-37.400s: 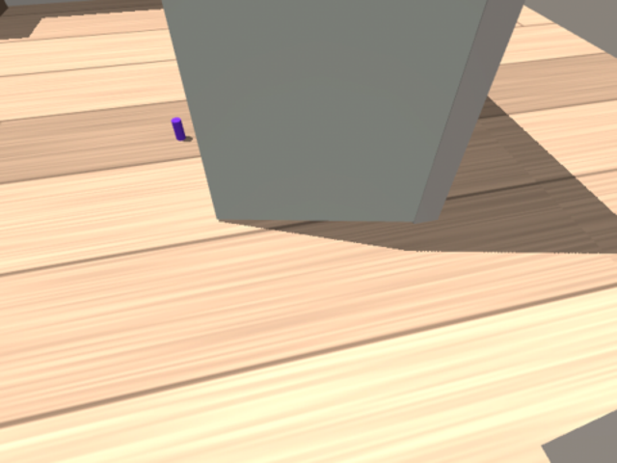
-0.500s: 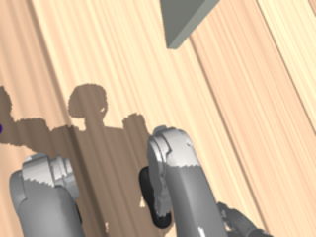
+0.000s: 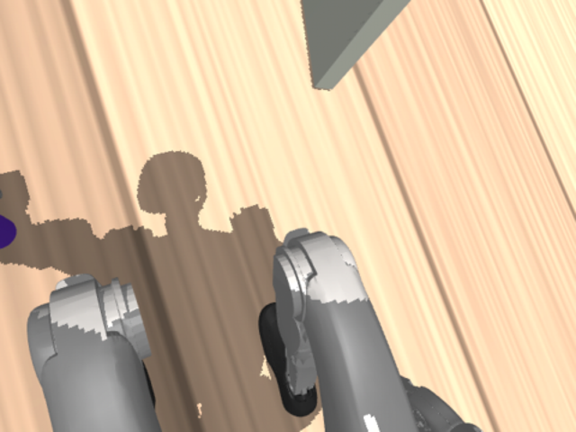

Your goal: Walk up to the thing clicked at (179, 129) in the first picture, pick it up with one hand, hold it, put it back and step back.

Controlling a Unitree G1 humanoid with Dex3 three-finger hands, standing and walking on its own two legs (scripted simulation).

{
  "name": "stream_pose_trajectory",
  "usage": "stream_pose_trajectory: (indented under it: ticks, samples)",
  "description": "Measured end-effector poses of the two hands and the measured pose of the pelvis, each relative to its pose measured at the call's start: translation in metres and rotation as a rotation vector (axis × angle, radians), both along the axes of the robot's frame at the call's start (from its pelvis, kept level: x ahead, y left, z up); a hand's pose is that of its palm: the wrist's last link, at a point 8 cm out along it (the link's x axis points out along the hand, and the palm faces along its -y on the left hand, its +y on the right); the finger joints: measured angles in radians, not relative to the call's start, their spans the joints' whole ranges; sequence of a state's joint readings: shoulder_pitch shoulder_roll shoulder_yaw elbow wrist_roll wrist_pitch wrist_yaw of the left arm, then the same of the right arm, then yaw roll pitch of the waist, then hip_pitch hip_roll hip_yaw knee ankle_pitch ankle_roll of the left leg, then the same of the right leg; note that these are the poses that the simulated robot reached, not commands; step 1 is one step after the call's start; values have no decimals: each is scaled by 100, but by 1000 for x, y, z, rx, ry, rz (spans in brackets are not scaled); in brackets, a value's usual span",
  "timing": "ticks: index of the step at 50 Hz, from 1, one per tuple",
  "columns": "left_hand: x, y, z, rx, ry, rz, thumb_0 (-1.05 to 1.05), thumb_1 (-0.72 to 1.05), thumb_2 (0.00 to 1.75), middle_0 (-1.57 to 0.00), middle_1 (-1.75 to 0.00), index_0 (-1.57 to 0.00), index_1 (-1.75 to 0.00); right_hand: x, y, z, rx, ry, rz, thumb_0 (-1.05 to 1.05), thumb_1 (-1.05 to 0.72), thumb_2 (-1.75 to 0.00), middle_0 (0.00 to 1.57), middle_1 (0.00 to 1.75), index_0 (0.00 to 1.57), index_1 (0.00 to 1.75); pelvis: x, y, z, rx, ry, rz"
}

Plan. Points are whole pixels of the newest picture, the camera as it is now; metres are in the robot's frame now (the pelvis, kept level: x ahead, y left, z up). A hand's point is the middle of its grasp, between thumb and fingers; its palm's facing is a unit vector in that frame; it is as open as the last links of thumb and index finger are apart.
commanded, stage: close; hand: left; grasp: from above
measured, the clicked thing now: out of the picture +0.41 +0.33 -0.24
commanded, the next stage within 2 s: settle in 0.26 s
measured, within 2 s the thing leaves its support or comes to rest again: leaves its support in 0.66 s
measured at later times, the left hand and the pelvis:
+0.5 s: hand out of the picture +0.40 +0.33 -0.21, palm faces -0.42 -0.14 -0.90, open 8.5 cm; pelvis +0.00 +0.00 +0.00, yaw +0 degrees
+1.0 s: hand out of the picture +0.39 +0.34 -0.12, palm faces -0.43 -0.11 -0.90, open 7.7 cm; pelvis +0.00 +0.00 +0.04, yaw +4 degrees
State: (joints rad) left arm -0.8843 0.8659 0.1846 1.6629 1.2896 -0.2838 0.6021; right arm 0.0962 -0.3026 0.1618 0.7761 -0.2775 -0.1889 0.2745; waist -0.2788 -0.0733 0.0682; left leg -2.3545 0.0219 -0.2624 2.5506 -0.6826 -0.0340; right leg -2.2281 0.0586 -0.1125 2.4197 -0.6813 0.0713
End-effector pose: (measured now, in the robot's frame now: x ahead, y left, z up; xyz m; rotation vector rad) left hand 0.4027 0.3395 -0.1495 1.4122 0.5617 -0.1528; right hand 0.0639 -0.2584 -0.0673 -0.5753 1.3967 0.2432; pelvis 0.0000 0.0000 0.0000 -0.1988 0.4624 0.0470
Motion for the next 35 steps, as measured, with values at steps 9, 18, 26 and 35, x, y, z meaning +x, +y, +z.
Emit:
stream_pose_trajectory:
  ticks: [9, 18, 26, 35]
  samples:
    - [-2, -2, 0, 16, -9, -31, 1, 20, 48, -81, -63, -74, -60, 5, -8, 2, -32, -18, 19, 0, -90, -90, 20, 30, 20, 30, 0, 0, -3, 2, -3, -1]
    - [-1, -5, 0, 34, -2, -34, 2, 21, 47, -93, -58, -74, -56, 12, -4, 0, -5, -31, 42, 0, -89, -90, 20, 30, 20, 30, 1, 0, -2, 5, 5, 0]
    - [1, -3, 0, 32, -1, -2, 3, 20, 47, -95, -59, -75, -58, 12, -3, -3, 17, -38, 47, 0, -91, -91, 20, 30, 20, 30, 2, -1, -3, 10, 3, 2]
    - [6, 0, 16, 45, -70, 11, 2, 25, 46, -93, -62, -82, -59, 11, -2, -3, 29, -23, -22, 0, -92, -91, 20, 30, 20, 30, 6, -1, 4, 9, 41, 7]
